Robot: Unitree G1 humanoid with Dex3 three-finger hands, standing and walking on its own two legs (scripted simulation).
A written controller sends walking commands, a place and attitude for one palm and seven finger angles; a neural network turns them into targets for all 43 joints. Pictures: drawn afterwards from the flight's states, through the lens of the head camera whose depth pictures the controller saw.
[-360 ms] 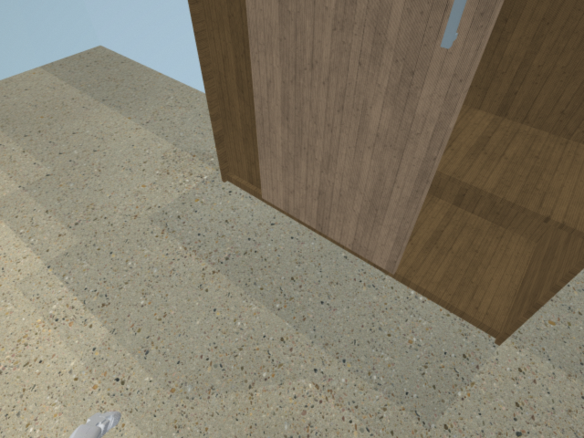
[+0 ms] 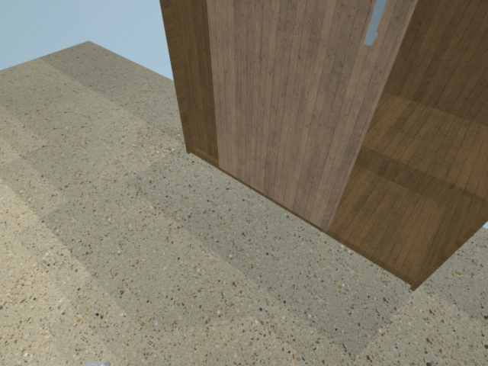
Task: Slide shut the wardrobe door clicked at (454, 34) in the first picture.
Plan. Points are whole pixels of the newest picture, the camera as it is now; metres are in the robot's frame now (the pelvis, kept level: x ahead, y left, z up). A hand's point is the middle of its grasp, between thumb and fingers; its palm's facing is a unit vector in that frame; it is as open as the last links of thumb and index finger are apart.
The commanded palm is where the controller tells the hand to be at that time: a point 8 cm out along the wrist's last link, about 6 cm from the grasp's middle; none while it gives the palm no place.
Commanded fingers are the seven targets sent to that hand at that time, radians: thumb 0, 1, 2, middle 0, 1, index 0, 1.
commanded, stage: stand and wait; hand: left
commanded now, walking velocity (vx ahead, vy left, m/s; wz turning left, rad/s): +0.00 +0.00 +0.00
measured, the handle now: out of the picture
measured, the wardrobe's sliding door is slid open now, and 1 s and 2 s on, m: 0.41 0.41 0.41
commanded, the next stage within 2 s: look at it before walking up in 0.46 s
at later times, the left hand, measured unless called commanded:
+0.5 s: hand out of the picture +0.06 +0.24 -0.15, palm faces -0.03 -0.94 -0.35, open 7.4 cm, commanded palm none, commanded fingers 0.00 0.90 0.90 -0.20 -0.30 -0.20 -0.30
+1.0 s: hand out of the picture +0.07 +0.24 -0.15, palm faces -0.04 -0.94 -0.34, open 7.4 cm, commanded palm none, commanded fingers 0.00 0.90 0.90 -0.20 -0.30 -0.20 -0.30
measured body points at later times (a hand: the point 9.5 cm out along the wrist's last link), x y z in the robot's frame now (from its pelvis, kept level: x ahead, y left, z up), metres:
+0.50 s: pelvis -0.02 -0.01 +0.00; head -0.02 -0.01 +0.45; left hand +0.07 +0.29 -0.12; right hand +0.05 -0.31 -0.13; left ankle -0.01 +0.12 -0.74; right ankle -0.01 -0.12 -0.74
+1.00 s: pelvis -0.01 -0.01 +0.01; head +0.00 -0.01 +0.45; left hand +0.07 +0.29 -0.13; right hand +0.07 -0.31 -0.13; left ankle -0.01 +0.12 -0.74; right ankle -0.01 -0.12 -0.74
